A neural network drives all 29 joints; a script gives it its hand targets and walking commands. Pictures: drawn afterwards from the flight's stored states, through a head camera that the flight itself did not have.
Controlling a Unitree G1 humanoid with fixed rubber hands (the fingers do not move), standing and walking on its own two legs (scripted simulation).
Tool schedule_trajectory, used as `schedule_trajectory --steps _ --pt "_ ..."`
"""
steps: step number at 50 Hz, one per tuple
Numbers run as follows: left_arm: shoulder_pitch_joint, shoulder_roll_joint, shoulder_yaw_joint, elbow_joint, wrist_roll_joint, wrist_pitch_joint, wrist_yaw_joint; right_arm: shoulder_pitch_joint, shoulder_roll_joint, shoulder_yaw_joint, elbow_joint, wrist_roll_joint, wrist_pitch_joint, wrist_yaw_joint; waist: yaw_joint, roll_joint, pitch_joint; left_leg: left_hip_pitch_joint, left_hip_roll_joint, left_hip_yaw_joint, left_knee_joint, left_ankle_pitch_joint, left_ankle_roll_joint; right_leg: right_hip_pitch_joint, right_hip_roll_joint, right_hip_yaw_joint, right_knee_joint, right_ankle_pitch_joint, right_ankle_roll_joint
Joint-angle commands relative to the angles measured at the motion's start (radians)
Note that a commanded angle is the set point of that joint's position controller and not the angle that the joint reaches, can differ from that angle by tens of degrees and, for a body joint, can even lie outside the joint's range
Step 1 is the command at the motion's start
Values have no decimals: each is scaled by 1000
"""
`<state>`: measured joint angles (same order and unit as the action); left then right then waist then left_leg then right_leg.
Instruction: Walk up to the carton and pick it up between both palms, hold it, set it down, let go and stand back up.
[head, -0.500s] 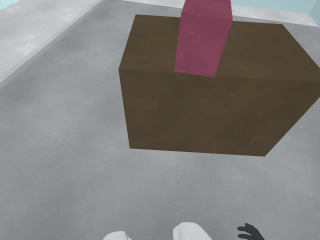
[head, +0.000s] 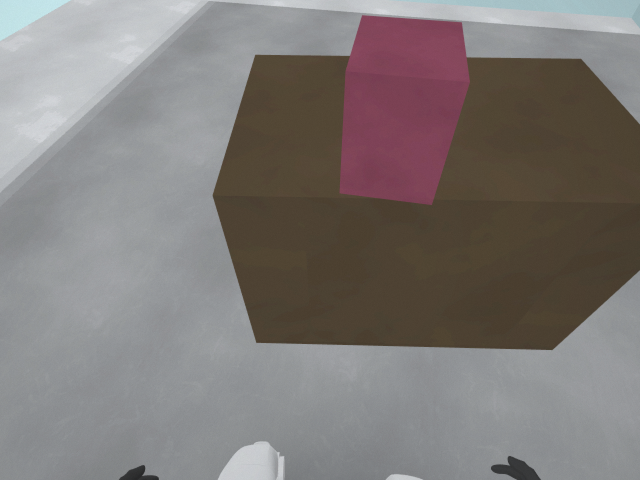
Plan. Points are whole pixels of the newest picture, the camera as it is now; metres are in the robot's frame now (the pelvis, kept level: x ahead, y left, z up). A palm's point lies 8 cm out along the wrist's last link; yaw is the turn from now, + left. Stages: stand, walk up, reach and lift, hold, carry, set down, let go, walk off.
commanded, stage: walk up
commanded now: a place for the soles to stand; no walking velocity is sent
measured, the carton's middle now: (397, 112) +0.72 -0.10 +0.06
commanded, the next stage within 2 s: none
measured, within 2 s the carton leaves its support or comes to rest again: neither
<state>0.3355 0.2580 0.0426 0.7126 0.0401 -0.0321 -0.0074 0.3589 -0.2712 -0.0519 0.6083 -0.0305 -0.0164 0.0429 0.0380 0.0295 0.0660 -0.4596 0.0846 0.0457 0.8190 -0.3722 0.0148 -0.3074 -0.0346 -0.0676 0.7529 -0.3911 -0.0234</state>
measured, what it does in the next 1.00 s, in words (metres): walks ahead: left foot, then right foot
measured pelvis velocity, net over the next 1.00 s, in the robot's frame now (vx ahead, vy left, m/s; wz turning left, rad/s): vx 0.20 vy -0.01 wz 0.06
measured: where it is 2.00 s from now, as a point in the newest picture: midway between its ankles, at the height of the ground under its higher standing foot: (363, 452)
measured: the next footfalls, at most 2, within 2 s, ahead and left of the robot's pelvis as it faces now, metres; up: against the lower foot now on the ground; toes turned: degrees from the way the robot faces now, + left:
left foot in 0.02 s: +0.14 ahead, +0.14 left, +0.00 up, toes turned +4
right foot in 0.32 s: +0.24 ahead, -0.15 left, +0.00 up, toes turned -6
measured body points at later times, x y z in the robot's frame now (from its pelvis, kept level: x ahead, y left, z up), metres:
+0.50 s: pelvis +0.15 -0.03 +0.00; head +0.17 -0.04 +0.44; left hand +0.28 +0.22 -0.10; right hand +0.20 -0.30 -0.13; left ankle +0.14 +0.11 -0.67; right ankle +0.20 -0.14 -0.71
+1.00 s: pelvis +0.20 -0.01 +0.02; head +0.21 +0.00 +0.47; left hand +0.30 +0.25 -0.10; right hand +0.35 -0.25 -0.08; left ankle +0.19 +0.11 -0.71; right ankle +0.20 -0.14 -0.71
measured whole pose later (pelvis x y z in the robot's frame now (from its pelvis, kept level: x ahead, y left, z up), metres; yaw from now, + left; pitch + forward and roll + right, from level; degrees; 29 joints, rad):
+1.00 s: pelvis +0.20 -0.01 +0.02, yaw +3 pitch -1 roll -1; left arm 0.24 0.27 -0.02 0.71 0.00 0.01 -0.01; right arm 0.23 -0.26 0.01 0.68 0.02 0.00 0.01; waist 0.01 0.00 0.02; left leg -0.26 0.02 -0.02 0.61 -0.33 -0.01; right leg -0.23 -0.08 -0.15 0.57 -0.32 0.03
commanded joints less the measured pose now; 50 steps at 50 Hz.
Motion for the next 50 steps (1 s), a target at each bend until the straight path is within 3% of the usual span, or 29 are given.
schedule_trajectory --steps 1,2,3,4,5,7,10,12,13,15,16,17,18,19,20,21,25,27,28,29,30,31,33,35,39,50 --pt "-87 163 38 -89 -14 2 -11 246 -126 -71 -36 -7 -38 -11 -124 -79 -26 444 -85 49 -131 57 41 -397 -124 175 -195 -380 -133" --pt "-101 88 13 -122 -20 4 -18 308 -187 -89 -32 -16 -46 -26 -176 95 -23 514 57 -206 -292 -198 93 -529 -39 69 58 -377 -59" --pt "-88 52 0 -163 -31 4 -22 319 -292 -100 -36 -22 -45 -40 -188 263 -12 458 339 -758 -604 -594 235 -608 76 5 402 -279 8" --pt "-113 136 26 -174 -10 17 -20 266 -274 -91 -27 -20 -36 -60 -158 92 65 374 395 -815 -656 -643 289 -605 -5 132 507 -190 15" --pt "-100 147 31 -161 -8 25 -25 196 -262 -81 -32 -21 -33 -70 -132 73 111 319 386 -744 -628 -561 302 -600 -32 127 542 -115 26" --pt "-66 146 38 -153 0 23 -27 114 -225 -58 -34 -26 -40 -74 -104 83 96 281 333 -568 -590 -380 283 -530 -64 130 484 -75 44" --pt "-38 104 37 -153 -12 13 -46 60 -219 -48 -9 -24 -48 -67 -87 163 74 207 264 -331 -547 -104 248 -351 -72 86 254 -85 49" --pt "-35 82 38 -153 -16 4 -50 54 -221 -48 3 -16 -46 -61 -82 182 41 173 220 -226 -486 31 222 -217 -45 34 104 -36 30" --pt "-10 73 38 -146 -18 -2 -46 34 -216 -45 1 -9 -39 -57 -63 178 23 134 192 -168 -429 117 198 -118 -16 2 24 33 20" --pt "84 81 41 -122 -8 -18 -30 17 -178 -23 -6 9 -21 -46 -4 83 -38 1 125 -62 -246 203 131 161 54 -53 -126 249 1" --pt "129 124 50 -120 -2 -25 -19 49 -133 -4 -19 12 -18 -42 19 -15 -90 -61 91 -28 -130 166 79 272 9 48 -163 274 -24" --pt "131 228 70 -145 15 -30 -1 67 -67 22 -57 19 -16 -33 40 -230 -137 -152 -18 57 144 -35 -7 292 -257 443 -338 99 -111" --pt "171 275 84 -139 7 -18 16 67 -114 -1 -72 17 9 -48 64 -208 -155 -122 -78 -43 301 -286 -26 222 -401 652 -427 76 -221" --pt "130 254 74 -132 -10 -4 28 62 -140 -6 -49 10 30 -53 51 -150 -94 -160 -51 -103 403 -252 -23 189 -390 643 -431 27 -261" --pt "81 246 66 -135 -13 5 35 59 -129 -6 -50 8 35 -54 36 -160 -44 -200 -39 -111 436 -223 -22 153 -382 580 -416 50 -282" --pt "43 229 56 -131 -13 10 37 65 -124 -8 -44 6 31 -56 27 -171 -25 -194 -23 -115 418 -193 -24 120 -348 500 -412 48 -272" --pt "-61 180 22 -133 -7 10 35 95 -94 -8 -19 7 19 -48 -13 -222 -36 6 -8 -59 104 -164 -50 10 -289 285 -337 381 -233" --pt "-114 181 5 -141 -19 15 30 123 -81 -6 -6 12 10 -46 -57 -206 -70 200 -33 -27 -119 15 -30 -67 -257 193 -238 517 -175" --pt "-143 181 -7 -147 -30 17 23 135 -98 -10 -5 14 1 -45 -85 -165 -96 300 -45 -33 -240 184 -11 -122 -235 158 -197 476 -120" --pt "-129 159 -20 -154 -44 17 13 111 -139 -17 -21 5 -8 -45 -85 -91 -118 367 -2 -135 -278 285 21 -188 -198 123 -150 354 -60" --pt "-81 114 -30 -158 -64 21 8 16 -209 -24 -40 18 -11 -44 -30 48 -147 242 141 -343 -356 254 91 -107 -79 36 -86 148 2" --pt "-85 117 -28 -138 -61 32 13 -24 -212 -23 -37 44 -6 -40 -23 22 -111 94 166 -340 -381 226 145 41 -43 40 -84 49 17" --pt "-100 129 -24 -120 -51 30 10 -71 -173 -1 -34 54 -2 -38 -20 -2 -59 81 82 -223 -340 266 82 61 -71 67 -206 152 7" --pt "-93 153 -24 -109 -41 14 7 -49 -155 10 -22 49 -1 -38 -37 29 -82 171 30 -160 -283 389 41 45 -111 84 -232 305 -15" --pt "-88 154 -28 -96 -44 10 6 -65 -144 15 -18 47 -4 -36 -42 20 -134 237 42 -169 -290 452 55 69 -108 53 -239 322 -12" --pt "-93 164 -25 -88 -43 18 3 -118 -143 14 -10 46 -4 -33 -32 -8 -98 205 12 -168 -323 434 45 122 -116 16 -282 313 -13"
